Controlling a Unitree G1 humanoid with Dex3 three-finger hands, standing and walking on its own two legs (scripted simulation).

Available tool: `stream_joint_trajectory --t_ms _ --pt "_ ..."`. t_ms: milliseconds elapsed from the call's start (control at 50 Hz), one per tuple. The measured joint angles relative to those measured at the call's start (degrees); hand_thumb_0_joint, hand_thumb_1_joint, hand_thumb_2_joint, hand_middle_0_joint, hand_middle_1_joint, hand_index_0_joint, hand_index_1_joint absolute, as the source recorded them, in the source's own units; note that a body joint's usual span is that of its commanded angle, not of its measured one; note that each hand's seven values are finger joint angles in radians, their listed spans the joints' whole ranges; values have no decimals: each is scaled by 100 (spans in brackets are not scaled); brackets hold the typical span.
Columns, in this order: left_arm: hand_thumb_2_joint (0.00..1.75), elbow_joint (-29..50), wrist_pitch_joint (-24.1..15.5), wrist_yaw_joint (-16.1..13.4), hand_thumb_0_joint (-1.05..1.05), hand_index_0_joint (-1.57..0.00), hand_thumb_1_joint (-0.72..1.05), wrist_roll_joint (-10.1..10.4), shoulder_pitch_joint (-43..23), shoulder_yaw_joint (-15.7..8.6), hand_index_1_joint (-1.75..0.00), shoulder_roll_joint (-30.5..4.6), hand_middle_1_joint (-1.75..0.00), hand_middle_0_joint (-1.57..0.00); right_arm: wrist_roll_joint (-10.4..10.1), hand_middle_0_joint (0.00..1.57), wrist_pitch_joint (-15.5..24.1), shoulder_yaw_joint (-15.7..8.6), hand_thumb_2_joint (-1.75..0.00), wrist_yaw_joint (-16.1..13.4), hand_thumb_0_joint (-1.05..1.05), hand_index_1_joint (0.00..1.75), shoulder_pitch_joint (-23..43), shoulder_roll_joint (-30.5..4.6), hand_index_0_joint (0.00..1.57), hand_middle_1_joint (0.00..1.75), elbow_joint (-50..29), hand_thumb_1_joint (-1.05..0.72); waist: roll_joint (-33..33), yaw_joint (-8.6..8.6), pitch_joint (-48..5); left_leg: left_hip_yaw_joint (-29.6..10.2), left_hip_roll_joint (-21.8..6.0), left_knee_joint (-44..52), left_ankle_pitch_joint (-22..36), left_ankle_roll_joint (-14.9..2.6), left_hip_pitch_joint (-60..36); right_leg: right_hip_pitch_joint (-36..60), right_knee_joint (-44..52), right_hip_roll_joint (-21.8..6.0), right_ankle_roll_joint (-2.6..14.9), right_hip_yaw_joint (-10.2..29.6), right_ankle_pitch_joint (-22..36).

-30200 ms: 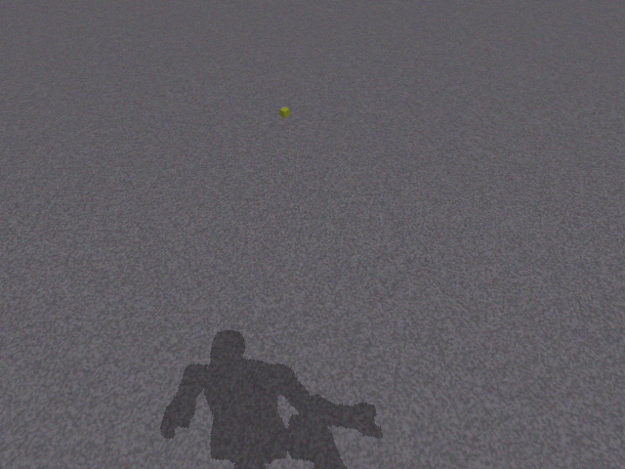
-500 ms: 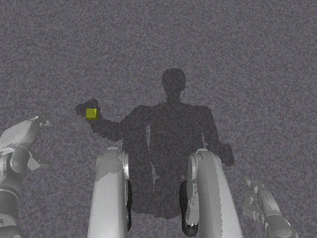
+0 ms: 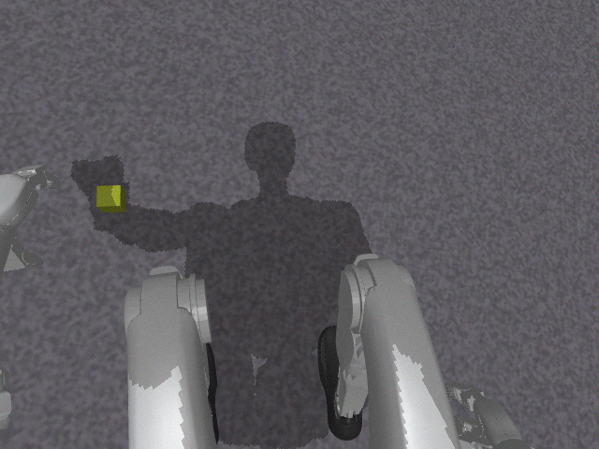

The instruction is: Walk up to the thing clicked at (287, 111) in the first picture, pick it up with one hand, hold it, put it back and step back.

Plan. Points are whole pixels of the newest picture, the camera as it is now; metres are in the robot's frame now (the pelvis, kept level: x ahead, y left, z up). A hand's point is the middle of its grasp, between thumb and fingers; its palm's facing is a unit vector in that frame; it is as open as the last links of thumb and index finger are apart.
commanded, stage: rise first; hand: left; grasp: from above
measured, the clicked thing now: (111, 199) +0.49 +0.31 -0.33
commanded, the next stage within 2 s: none
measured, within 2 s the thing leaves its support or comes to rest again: neither
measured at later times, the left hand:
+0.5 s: hand (39, 217) +0.41 +0.36 -0.19, palm faces -0.46 -0.07 -0.88, open 11.3 cm
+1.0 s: hand (49, 210) +0.43 +0.36 -0.21, palm faces -0.46 -0.09 -0.88, open 11.5 cm
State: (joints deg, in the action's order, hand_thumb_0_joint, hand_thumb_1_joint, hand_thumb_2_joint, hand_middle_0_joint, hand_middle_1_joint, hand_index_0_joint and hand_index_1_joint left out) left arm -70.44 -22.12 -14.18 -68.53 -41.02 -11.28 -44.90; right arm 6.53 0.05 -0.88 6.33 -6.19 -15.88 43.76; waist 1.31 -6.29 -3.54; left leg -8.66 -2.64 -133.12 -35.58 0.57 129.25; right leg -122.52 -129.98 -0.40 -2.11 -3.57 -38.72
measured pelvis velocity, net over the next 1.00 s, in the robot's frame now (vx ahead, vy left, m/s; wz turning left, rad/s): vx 0.02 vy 0.00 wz -0.05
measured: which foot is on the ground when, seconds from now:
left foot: down 0.00-1.00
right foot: down 0.00-1.00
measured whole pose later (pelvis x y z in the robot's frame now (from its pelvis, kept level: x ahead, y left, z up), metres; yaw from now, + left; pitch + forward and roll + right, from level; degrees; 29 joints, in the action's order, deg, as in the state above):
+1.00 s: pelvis +0.02 +0.00 -0.04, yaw -3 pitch +31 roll -9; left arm -80.2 -24.1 -22.2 -76.4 -47.6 -13.4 -51.7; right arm 12.4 -1.2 3.0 8.2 -2.7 -15.4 45.0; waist 3.3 -9.7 0.4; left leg -11.9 -2.3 -142.4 -39.0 1.5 135.3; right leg -127.9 -137.7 0.9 -2.7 -5.1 -41.4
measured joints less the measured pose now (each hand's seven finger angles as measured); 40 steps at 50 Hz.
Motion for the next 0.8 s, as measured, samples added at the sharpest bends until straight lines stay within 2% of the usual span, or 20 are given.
stream_joint_trajectory --t_ms 160,340,520,800 --pt "64 -355 -109 -252 1 -47 -7 -431 -303 12 -56 -202 -56 -47 162 20 -67 69 -89 46 0 30 164 27 21 30 41 -90 60 -77 99 -82 28 -298 -52 23 237 -204 -271 17 -17 -35 -59" --pt "61 -563 -233 -477 1 -50 -5 -718 -431 -57 -54 -387 -54 -50 321 20 -149 151 -90 85 0 30 313 92 21 30 89 -90 122 -150 199 -153 19 -547 -150 39 383 -343 -482 62 -36 -61 -127" --pt "61 -767 -256 -680 1 -50 -5 -810 -527 -138 -56 -515 -56 -49 445 20 -153 235 -90 106 0 30 343 104 21 30 131 -91 168 -214 275 -211 18 -727 -225 63 503 -466 -640 93 -50 -83 -179" --pt "62 -903 -153 -777 1 -48 -7 -782 -611 -204 -59 -609 -60 -47 532 20 -116 319 -90 147 0 30 317 81 21 30 140 -91 197 -306 355 -279 26 -866 -312 85 590 -538 -743 114 -54 -123 -248"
